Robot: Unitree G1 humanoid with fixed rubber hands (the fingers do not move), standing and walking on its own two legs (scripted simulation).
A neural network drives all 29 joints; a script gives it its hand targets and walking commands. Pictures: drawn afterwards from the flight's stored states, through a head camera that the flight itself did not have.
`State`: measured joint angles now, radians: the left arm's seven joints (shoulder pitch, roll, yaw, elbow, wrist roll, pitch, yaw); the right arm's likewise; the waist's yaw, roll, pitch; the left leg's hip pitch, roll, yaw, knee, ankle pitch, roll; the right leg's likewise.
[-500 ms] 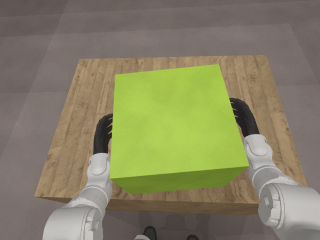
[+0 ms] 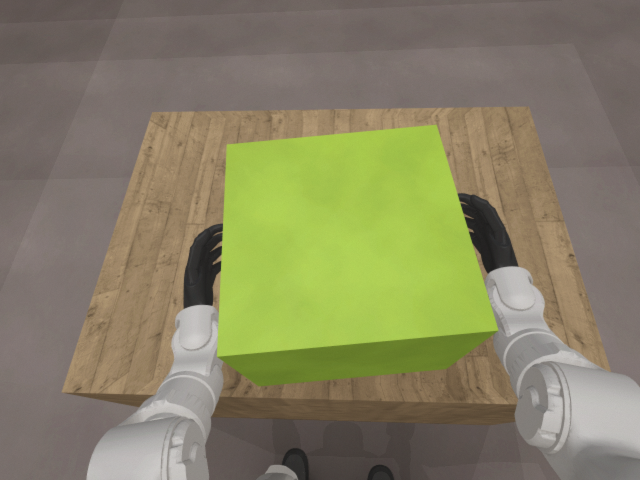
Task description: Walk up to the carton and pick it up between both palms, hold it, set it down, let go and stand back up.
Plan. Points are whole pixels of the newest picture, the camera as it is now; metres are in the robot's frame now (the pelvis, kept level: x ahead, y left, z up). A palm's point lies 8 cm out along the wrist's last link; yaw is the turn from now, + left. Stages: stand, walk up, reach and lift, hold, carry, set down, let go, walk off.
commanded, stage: set down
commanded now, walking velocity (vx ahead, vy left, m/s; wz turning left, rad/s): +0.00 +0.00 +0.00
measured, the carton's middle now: (342, 263) +0.42 +0.02 -0.07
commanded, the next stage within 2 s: none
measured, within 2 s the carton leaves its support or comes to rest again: neither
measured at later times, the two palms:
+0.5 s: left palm (206, 286) +0.37 +0.21 -0.06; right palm (490, 255) +0.43 -0.18 -0.04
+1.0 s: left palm (183, 307) +0.34 +0.24 -0.06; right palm (512, 267) +0.42 -0.21 -0.04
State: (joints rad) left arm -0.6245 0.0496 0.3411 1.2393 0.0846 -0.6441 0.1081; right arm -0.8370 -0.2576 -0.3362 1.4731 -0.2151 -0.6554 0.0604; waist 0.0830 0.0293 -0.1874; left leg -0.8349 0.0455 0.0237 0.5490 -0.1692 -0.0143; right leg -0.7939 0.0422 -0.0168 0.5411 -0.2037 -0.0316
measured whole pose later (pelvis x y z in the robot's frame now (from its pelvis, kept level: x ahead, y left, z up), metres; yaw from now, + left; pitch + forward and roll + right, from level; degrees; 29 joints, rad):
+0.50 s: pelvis +0.00 +0.00 -0.02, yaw -1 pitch +31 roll -2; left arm -0.74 0.10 0.11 1.40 -0.13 -0.62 0.14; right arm -0.92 -0.31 0.04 1.61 0.22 -0.60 0.06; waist 0.12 0.01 -0.26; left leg -1.02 0.07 0.02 0.73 -0.25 -0.01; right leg -0.97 0.06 -0.02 0.70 -0.27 -0.03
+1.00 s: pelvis -0.03 -0.01 -0.04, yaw +1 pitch +28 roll -1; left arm -0.68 0.21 0.03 1.25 -0.25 -0.52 0.08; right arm -0.86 -0.38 0.20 1.46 0.43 -0.54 0.08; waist 0.11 0.00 -0.22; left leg -1.07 0.05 -0.01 0.88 -0.29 -0.04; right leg -1.03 0.05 -0.05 0.89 -0.34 -0.05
